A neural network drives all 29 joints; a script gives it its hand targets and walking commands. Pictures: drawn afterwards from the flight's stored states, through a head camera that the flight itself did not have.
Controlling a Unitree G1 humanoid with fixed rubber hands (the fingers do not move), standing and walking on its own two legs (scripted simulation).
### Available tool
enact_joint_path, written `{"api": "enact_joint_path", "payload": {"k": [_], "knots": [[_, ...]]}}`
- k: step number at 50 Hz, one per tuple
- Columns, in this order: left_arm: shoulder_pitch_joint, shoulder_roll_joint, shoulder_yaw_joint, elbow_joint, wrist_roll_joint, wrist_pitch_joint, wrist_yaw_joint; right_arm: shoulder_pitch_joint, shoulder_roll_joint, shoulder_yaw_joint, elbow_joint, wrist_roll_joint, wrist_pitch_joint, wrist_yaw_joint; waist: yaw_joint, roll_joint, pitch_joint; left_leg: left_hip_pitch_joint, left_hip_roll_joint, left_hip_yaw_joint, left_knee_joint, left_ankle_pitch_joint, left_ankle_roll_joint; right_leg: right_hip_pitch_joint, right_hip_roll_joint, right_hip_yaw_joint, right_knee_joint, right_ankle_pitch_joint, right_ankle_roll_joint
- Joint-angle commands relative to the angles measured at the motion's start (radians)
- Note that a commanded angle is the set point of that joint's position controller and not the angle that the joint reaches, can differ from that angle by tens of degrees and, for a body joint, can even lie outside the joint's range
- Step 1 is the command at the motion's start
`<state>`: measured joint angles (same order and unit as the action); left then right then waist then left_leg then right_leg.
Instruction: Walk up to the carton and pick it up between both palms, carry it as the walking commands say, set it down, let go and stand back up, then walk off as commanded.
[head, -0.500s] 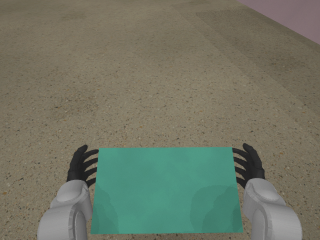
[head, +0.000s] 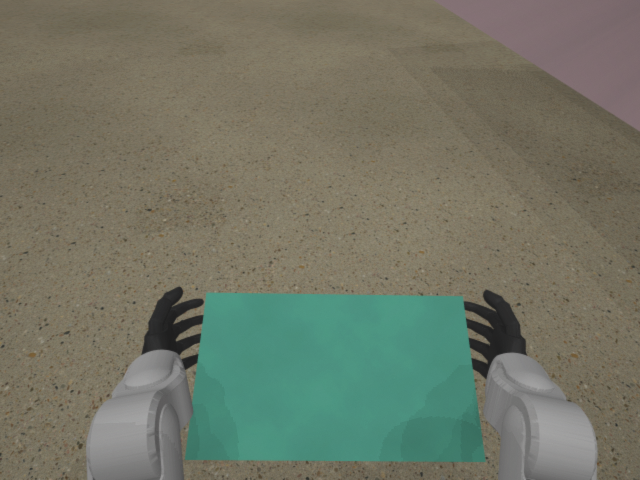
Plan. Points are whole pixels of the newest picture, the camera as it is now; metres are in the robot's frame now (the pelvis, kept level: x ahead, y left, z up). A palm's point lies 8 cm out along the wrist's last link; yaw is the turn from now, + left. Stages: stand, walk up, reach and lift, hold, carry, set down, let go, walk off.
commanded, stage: carry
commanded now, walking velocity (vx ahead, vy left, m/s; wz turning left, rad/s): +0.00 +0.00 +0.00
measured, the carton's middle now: (331, 377) +0.27 +0.00 +0.01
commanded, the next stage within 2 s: none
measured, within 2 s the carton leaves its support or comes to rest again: neither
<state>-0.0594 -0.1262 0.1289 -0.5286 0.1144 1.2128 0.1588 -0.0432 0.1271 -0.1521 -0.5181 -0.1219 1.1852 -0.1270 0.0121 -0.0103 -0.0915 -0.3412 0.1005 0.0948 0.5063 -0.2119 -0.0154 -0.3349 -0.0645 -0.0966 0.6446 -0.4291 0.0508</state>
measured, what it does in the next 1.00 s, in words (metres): steps on the spot: right foot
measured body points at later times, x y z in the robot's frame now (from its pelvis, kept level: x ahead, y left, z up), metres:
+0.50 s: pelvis -0.01 -0.03 -0.01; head -0.03 -0.04 +0.44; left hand +0.24 +0.15 +0.09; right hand +0.25 -0.21 +0.08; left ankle +0.03 +0.13 -0.74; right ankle -0.01 -0.16 -0.74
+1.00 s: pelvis -0.01 -0.01 -0.01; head -0.03 -0.01 +0.44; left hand +0.25 +0.17 +0.08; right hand +0.25 -0.19 +0.08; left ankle +0.03 +0.13 -0.74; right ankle -0.01 -0.16 -0.74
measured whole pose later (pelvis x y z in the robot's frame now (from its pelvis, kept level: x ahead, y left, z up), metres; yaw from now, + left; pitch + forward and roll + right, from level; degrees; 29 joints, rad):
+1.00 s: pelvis -0.01 -0.01 -0.01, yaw +1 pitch +3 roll +0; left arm -0.05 -0.13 0.15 -0.39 0.13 1.10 0.13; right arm -0.05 0.13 -0.17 -0.38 -0.11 1.09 -0.12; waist -0.01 0.00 -0.12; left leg -0.38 0.09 0.08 0.54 -0.21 -0.04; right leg -0.30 -0.11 -0.12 0.54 -0.28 0.06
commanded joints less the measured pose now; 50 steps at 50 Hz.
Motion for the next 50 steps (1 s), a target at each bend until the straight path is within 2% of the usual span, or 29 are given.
{"api": "enact_joint_path", "payload": {"k": [1,2,3,4,5,6,8,12,29,41,50], "knots": [[-0.390,-0.816,-0.770,-0.037,-0.391,0.005,-0.238,-0.355,0.755,0.719,-0.048,0.387,0.032,0.236,-0.013,0.206,-0.185,0.129,0.180,-0.144,-0.136,0.177,0.041,0.067,0.000,-0.024,-0.145,0.089,0.002],[-0.379,-0.810,-0.761,-0.038,-0.386,0.006,-0.236,-0.349,0.746,0.719,-0.048,0.388,0.034,0.236,-0.006,0.190,-0.187,0.094,0.155,-0.119,-0.120,0.128,0.020,0.136,-0.004,-0.044,-0.255,0.183,0.006],[-0.368,-0.800,-0.749,-0.032,-0.380,0.008,-0.236,-0.342,0.738,0.720,-0.044,0.387,0.036,0.236,-0.007,0.159,-0.193,0.059,0.128,-0.105,-0.091,0.094,0.001,0.198,-0.035,-0.030,-0.296,0.223,0.004],[-0.364,-0.790,-0.737,-0.023,-0.375,0.009,-0.237,-0.335,0.734,0.723,-0.039,0.382,0.038,0.233,-0.011,0.101,-0.187,0.036,0.089,-0.074,-0.055,0.061,-0.017,0.211,-0.095,0.017,-0.311,0.252,-0.008],[-0.364,-0.783,-0.723,-0.016,-0.367,-0.001,-0.239,-0.359,0.735,0.740,-0.049,0.390,0.036,0.238,-0.014,-0.010,-0.152,0.007,0.047,-0.024,-0.024,-0.047,-0.032,0.132,-0.168,0.085,-0.299,0.303,-0.028],[-0.378,-0.793,-0.718,-0.020,-0.368,-0.009,-0.241,-0.397,0.747,0.749,-0.045,0.400,0.030,0.243,-0.019,-0.046,-0.132,0.026,0.046,-0.016,-0.002,-0.057,-0.041,0.065,-0.177,0.094,-0.304,0.285,-0.040],[-0.386,-0.802,-0.713,-0.017,-0.367,-0.016,-0.244,-0.433,0.761,0.762,-0.047,0.411,0.024,0.243,-0.023,-0.049,-0.117,0.040,0.052,-0.017,0.004,-0.008,-0.043,0.037,-0.156,0.065,-0.299,0.241,-0.042],[-0.362,-0.789,-0.695,0.002,-0.365,-0.023,-0.248,-0.434,0.764,0.776,-0.037,0.417,0.023,0.235,-0.024,-0.087,-0.134,0.033,0.048,-0.015,0.024,0.035,-0.043,0.073,-0.144,0.053,-0.267,0.328,-0.041],[-0.392,-0.803,-0.725,0.010,-0.387,-0.051,-0.260,-0.399,0.772,0.736,0.024,0.400,-0.020,0.231,-0.025,0.020,-0.167,0.074,0.058,-0.073,-0.020,0.165,-0.015,0.053,-0.100,0.030,-0.197,0.256,-0.023],[-0.376,-0.792,-0.719,0.036,-0.365,-0.066,-0.255,-0.397,0.760,0.729,0.038,0.394,-0.041,0.232,-0.025,0.031,-0.166,0.074,0.056,-0.094,-0.044,0.141,-0.004,0.043,-0.095,0.026,-0.196,0.211,-0.008],[-0.395,-0.774,-0.675,0.136,-0.325,-0.121,-0.262,-0.416,0.733,0.679,0.130,0.359,-0.096,0.244,-0.025,0.025,-0.160,0.068,0.053,-0.098,-0.058,0.101,-0.004,0.033,-0.096,0.026,-0.196,0.203,-0.001]]}}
